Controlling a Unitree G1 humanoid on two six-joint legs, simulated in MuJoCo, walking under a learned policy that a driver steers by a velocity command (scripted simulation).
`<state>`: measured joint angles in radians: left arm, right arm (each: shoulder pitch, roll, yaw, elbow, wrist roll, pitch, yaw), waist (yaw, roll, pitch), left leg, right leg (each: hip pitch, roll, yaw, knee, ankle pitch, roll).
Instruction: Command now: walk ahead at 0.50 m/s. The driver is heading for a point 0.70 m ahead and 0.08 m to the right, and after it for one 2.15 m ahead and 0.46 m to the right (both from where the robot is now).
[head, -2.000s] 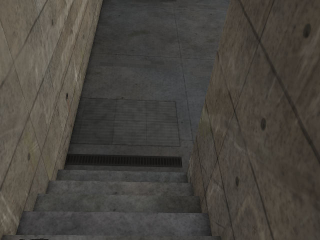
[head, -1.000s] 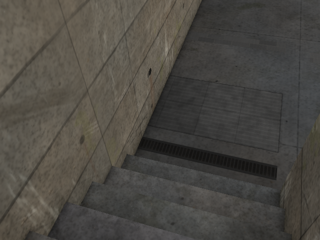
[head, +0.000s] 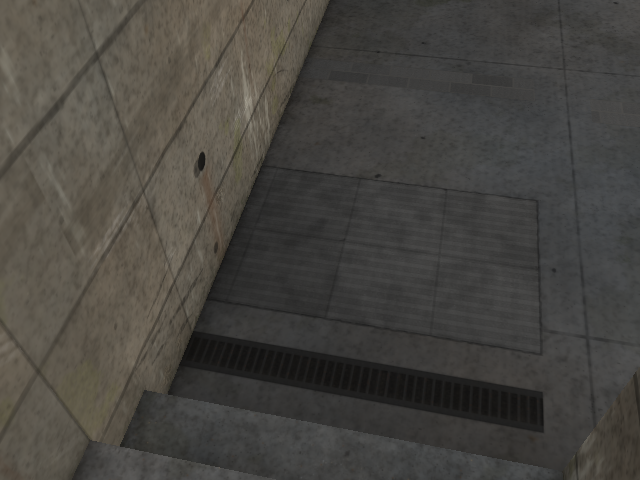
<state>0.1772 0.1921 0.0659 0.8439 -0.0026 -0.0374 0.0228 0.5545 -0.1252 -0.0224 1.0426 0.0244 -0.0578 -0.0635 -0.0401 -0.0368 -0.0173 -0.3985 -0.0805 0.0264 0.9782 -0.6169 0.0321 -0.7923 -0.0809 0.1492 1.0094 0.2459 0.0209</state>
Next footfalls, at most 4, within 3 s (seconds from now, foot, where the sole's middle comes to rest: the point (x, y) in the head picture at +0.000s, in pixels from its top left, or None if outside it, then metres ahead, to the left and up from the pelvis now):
0.14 right None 0.17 -0.14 -0.90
0.66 left None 0.50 0.08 -1.09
1.10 right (397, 479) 0.68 -0.18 -1.28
1.44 left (306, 448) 0.79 0.07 -1.28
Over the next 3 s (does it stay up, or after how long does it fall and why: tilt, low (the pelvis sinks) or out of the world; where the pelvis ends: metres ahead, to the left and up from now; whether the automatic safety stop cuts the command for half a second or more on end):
stays up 0.73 -0.04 -0.52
